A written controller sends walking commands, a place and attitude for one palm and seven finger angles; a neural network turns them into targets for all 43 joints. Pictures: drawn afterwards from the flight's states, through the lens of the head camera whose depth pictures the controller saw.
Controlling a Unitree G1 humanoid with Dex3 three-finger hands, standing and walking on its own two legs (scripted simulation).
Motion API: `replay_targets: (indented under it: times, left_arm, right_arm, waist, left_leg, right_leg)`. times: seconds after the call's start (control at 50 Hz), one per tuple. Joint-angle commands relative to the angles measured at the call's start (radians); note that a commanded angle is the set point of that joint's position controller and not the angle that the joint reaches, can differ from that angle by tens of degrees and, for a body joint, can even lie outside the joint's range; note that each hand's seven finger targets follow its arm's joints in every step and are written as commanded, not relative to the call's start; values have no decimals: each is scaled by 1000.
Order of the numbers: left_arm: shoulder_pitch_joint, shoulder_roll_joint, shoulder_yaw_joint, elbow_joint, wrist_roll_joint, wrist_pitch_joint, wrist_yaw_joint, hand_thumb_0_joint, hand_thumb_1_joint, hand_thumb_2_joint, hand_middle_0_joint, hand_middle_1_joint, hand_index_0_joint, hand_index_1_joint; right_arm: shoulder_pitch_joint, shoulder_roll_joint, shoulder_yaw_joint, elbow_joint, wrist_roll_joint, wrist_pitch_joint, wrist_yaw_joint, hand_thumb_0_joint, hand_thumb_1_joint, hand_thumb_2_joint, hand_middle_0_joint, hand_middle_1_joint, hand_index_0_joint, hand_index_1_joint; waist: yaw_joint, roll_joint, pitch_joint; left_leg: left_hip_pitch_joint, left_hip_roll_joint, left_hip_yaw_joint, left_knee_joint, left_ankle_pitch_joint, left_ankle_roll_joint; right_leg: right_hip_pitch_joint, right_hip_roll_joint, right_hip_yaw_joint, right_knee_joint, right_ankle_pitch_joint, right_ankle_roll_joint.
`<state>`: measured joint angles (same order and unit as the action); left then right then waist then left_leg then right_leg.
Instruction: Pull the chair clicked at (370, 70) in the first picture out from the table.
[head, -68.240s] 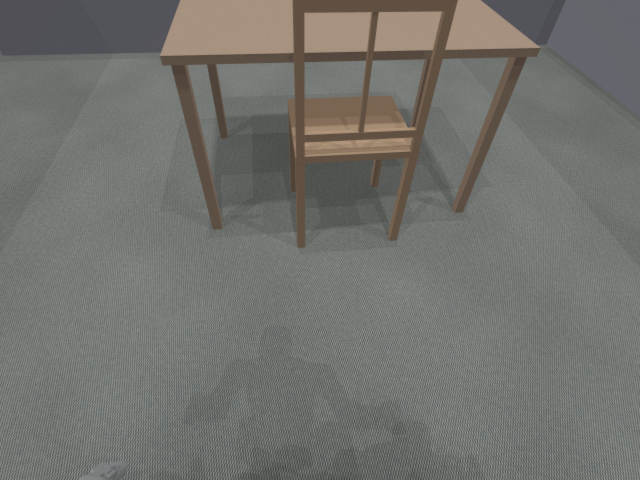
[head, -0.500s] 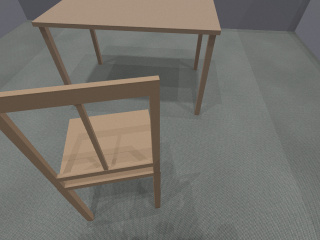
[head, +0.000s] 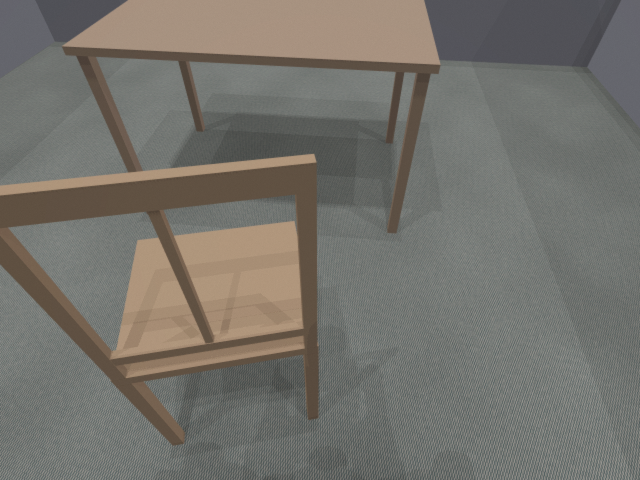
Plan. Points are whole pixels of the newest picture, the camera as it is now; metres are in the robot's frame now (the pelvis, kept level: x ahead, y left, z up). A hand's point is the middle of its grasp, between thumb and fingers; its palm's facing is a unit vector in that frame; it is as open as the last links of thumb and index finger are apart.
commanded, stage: stand and wait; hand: left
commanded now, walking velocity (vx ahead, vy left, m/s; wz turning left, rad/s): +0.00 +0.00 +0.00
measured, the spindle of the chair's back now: (187, 286) +0.41 +0.25 -0.04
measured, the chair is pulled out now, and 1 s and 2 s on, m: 0.75 0.75 0.75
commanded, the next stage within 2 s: none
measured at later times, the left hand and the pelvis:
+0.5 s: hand out of the picture -0.02 +0.16 -0.17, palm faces +0.07 -0.98 -0.16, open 7.4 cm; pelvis +0.00 +0.00 +0.00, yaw +0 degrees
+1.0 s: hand out of the picture -0.02 +0.15 -0.17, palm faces +0.08 -0.98 -0.16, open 7.4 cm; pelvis +0.00 +0.00 +0.00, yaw +0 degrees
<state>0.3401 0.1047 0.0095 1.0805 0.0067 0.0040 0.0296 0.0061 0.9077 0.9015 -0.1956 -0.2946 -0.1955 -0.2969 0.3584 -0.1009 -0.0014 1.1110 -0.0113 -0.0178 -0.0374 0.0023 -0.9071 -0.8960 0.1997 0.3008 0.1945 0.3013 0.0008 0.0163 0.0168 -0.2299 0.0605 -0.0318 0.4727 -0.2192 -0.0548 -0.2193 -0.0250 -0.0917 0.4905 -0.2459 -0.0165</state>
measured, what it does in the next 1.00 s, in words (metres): stands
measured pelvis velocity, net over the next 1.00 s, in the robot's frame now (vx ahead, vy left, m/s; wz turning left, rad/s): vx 0.00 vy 0.00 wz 0.00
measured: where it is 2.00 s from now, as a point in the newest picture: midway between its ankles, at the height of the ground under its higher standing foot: outside the picture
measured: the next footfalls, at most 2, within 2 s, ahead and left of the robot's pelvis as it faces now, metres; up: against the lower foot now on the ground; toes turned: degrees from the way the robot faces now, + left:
none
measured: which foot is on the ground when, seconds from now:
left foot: down 0.00-1.00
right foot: down 0.00-1.00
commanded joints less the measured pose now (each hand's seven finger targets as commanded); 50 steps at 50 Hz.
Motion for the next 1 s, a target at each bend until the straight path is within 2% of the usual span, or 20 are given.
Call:
replay_targets:
  times: [0.0,0.02,0.04,0.22,0.24,0.32,0.34,0.42,0.44,0.46,0.52,0.54,0.62,0.64,0.72,0.74,0.82,0.84,0.9,0.98]
  left_arm:
    - [81,86,18,-29,3,-10,6,0,900,900,-200,-300,-200,-300]
    - [79,88,19,-30,2,-11,6,0,900,900,-200,-300,-200,-300]
    - [66,85,16,-27,2,-7,6,0,900,900,-200,-300,-200,-300]
    - [79,89,21,-31,3,-7,5,0,900,900,-200,-300,-200,-300]
    - [70,85,19,-29,4,-4,5,0,900,900,-200,-300,-200,-300]
    - [87,83,21,-28,3,-7,5,0,900,900,-200,-300,-200,-300]
    - [79,80,18,-27,3,-5,5,0,900,900,-200,-300,-200,-300]
    - [86,81,21,-26,2,-9,5,0,900,900,-200,-300,-200,-300]
    - [79,78,18,-25,3,-6,5,0,900,900,-200,-300,-200,-300]
    - [85,80,19,-26,4,-6,6,0,900,900,-200,-300,-200,-300]
    - [93,80,19,-23,3,-10,6,0,900,900,-200,-300,-200,-300]
    - [80,77,17,-23,3,-6,5,0,900,900,-200,-300,-200,-300]
    - [92,81,20,-24,3,-9,5,0,900,900,-200,-300,-200,-300]
    - [84,78,18,-23,3,-7,6,0,900,900,-200,-300,-200,-300]
    - [91,81,21,-27,3,-8,5,0,900,900,-200,-300,-200,-300]
    - [81,78,19,-24,4,-6,5,0,900,900,-200,-300,-200,-300]
    - [90,83,23,-29,4,-9,5,0,900,900,-200,-300,-200,-300]
    - [82,79,19,-27,3,-7,5,0,900,900,-200,-300,-200,-300]
    - [89,80,22,-30,4,-11,5,0,900,900,-200,-300,-200,-300]
    - [90,80,23,-31,3,-10,5,0,900,900,-200,-300,-200,-300]
  right_arm:
    - [102,-66,-14,-14,0,-6,-3,0,-900,-900,200,300,200,300]
    - [110,-65,-14,-14,-1,-6,-2,0,-900,-900,200,300,200,300]
    - [100,-60,-14,-10,0,-2,-4,0,-900,-900,200,300,200,300]
    - [118,-65,-16,-14,-2,-4,-1,0,-900,-900,200,300,200,300]
    - [111,-59,-16,-10,-2,0,-3,0,-900,-900,200,300,200,300]
    - [120,-66,-16,-16,-2,-6,-3,0,-900,-900,200,300,200,300]
    - [114,-63,-16,-12,-1,-4,-4,0,-900,-900,200,300,200,300]
    - [124,-66,-15,-14,-1,-9,-3,0,-900,-900,200,300,200,300]
    - [116,-60,-16,-11,0,-5,-4,0,-900,-900,200,300,200,300]
    - [119,-63,-15,-14,-2,-6,-4,0,-900,-900,200,300,200,300]
    - [124,-63,-15,-14,-1,-6,-4,0,-900,-900,200,300,200,300]
    - [121,-59,-14,-9,-1,-4,-5,0,-900,-900,200,300,200,300]
    - [124,-63,-14,-13,-1,-7,-4,0,-900,-900,200,300,200,300]
    - [116,-56,-14,-13,0,-4,-5,0,-900,-900,200,300,200,300]
    - [121,-63,-15,-17,-2,-6,-3,0,-900,-900,200,300,200,300]
    - [111,-59,-15,-15,-1,-2,-5,0,-900,-900,200,300,200,300]
    - [120,-62,-16,-19,-2,-4,-3,0,-900,-900,200,300,200,300]
    - [110,-57,-15,-15,-2,-1,-4,0,-900,-900,200,300,200,300]
    - [117,-61,-14,-16,-2,-7,-4,0,-900,-900,200,300,200,300]
    - [111,-65,-13,-17,-1,-10,-5,0,-900,-900,200,300,200,300]
  waist:
    - [-4,-9,70]
    - [-5,-21,59]
    - [-4,1,126]
    - [-5,-9,78]
    - [-5,18,133]
    - [-1,-14,67]
    - [-2,21,105]
    - [-2,-12,56]
    - [-2,14,106]
    - [-1,18,99]
    - [-2,-27,70]
    - [-6,1,112]
    - [-3,-14,73]
    - [-2,-7,117]
    - [-2,-14,77]
    - [-2,0,134]
    - [-4,-26,71]
    - [-4,9,120]
    - [-3,-2,64]
    - [-1,2,63]
  left_leg:
    - [-34,21,-9,-79,17,80]
    - [-35,20,-10,-79,19,80]
    - [-59,20,-11,-94,-7,81]
    - [-58,16,-16,-95,-51,82]
    - [-84,18,-17,-109,-75,83]
    - [-60,20,-24,-99,-49,85]
    - [-76,22,-24,-111,-56,87]
    - [-59,20,-25,-96,-31,84]
    - [-78,20,-26,-110,-52,87]
    - [-81,22,-25,-107,-52,84]
    - [-54,17,-17,-88,-28,84]
    - [-69,19,-21,-103,-47,86]
    - [-61,17,-21,-91,-27,85]
    - [-72,18,-20,-102,-45,86]
    - [-62,14,-23,-88,-34,84]
    - [-82,16,-20,-101,-55,86]
    - [-50,11,-16,-77,-33,82]
    - [-64,12,-15,-89,-50,84]
    - [-51,18,-22,-84,-11,84]
    - [-53,20,-23,-85,13,84]
  right_leg:
    - [-35,-74,86,-137,13,-37]
    - [-25,-75,85,-136,14,-36]
    - [-54,-66,83,-148,-8,-38]
    - [-42,-70,86,-140,-45,-36]
    - [-62,-60,84,-150,-59,-38]
    - [-35,-66,82,-128,-28,-36]
    - [-43,-61,80,-138,-30,-37]
    - [-23,-69,79,-125,-11,-36]
    - [-43,-61,78,-136,-26,-37]
    - [-42,-65,79,-129,-23,-37]
    - [-39,-72,84,-132,-20,-38]
    - [-55,-63,80,-139,-34,-40]
    - [-34,-70,81,-127,-12,-38]
    - [-55,-63,81,-139,-31,-40]
    - [-40,-70,80,-128,-27,-37]
    - [-65,-63,79,-142,-45,-38]
    - [-50,-75,85,-136,-45,-39]
    - [-71,-67,84,-149,-58,-42]
    - [-36,-70,82,-125,-6,-40]
    - [-25,-70,79,-119,16,-38]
